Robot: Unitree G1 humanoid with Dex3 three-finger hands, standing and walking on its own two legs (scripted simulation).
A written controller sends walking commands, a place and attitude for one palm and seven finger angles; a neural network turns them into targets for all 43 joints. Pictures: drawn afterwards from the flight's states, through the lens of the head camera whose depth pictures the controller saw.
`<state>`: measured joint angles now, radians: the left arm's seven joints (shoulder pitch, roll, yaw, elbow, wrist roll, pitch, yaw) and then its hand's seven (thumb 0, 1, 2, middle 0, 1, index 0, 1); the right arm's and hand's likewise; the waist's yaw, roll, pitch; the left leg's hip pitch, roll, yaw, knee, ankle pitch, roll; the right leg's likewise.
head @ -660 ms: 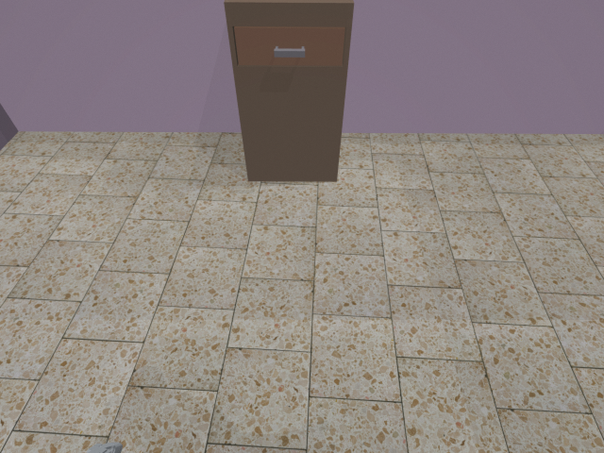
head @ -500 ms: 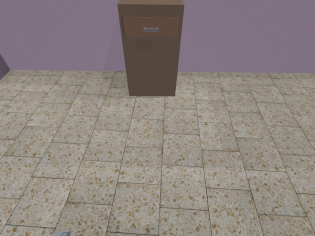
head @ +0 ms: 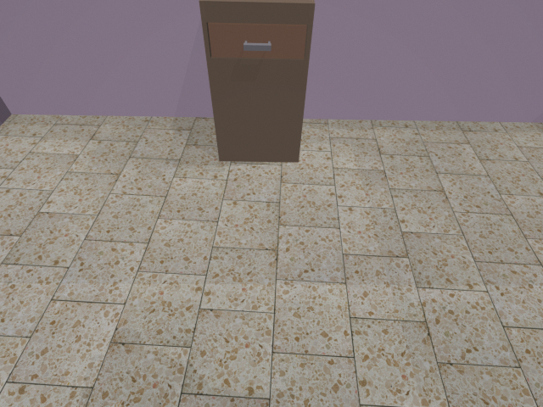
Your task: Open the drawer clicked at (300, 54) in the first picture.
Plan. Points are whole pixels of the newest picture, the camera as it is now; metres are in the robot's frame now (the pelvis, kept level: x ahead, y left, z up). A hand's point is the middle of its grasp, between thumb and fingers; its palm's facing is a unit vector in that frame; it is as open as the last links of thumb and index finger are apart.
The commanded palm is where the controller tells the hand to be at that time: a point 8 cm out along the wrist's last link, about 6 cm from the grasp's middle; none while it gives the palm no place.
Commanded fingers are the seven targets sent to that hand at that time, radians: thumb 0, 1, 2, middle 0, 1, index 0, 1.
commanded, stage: stand and wait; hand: left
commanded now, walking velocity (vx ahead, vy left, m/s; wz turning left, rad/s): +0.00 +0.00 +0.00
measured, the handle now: (257, 44) +1.50 +0.15 -0.10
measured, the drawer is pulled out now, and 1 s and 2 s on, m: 0.00 0.00 0.00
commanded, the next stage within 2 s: look at it before walking up in 0.16 s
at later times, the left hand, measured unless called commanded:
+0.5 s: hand out of the picture +0.07 +0.25 -0.15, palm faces -0.02 -0.94 -0.33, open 7.4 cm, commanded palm none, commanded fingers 0.00 0.90 0.90 -0.20 -0.30 -0.20 -0.30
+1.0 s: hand out of the picture +0.06 +0.24 -0.16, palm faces -0.03 -0.95 -0.32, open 7.4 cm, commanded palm none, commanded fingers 0.00 0.90 0.90 -0.20 -0.30 -0.20 -0.30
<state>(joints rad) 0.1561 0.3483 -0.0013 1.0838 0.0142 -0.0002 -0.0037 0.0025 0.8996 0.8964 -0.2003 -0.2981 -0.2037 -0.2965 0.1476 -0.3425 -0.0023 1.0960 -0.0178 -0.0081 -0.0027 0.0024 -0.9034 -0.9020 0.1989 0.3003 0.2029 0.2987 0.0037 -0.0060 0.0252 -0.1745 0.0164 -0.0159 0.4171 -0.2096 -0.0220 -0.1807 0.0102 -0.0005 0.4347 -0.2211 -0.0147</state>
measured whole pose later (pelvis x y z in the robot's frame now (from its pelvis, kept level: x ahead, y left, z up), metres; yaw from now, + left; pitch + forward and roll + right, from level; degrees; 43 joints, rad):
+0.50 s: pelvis +0.00 +0.00 +0.00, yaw +0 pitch -2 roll +0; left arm 0.14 0.34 0.00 1.09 0.02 0.00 0.00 0.00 0.90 0.90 -0.20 -0.30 -0.20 -0.30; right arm 0.13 -0.33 0.00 1.11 -0.02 -0.01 0.00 0.00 -0.90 -0.90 0.20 0.30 0.20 0.30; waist 0.01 -0.01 0.02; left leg -0.16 0.01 -0.01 0.39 -0.19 -0.02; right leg -0.17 0.00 0.00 0.41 -0.20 -0.01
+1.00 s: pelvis +0.01 +0.00 +0.00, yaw -1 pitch -1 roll +0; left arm 0.18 0.32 0.00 1.09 0.02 0.01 0.00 0.00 0.90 0.90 -0.20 -0.30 -0.20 -0.30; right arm 0.15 -0.31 0.00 1.11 -0.02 0.00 0.00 0.00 -0.90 -0.90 0.20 0.30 0.20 0.30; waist 0.01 -0.01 0.00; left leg -0.17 0.02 0.00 0.42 -0.23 -0.02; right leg -0.18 0.01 0.02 0.43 -0.23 -0.01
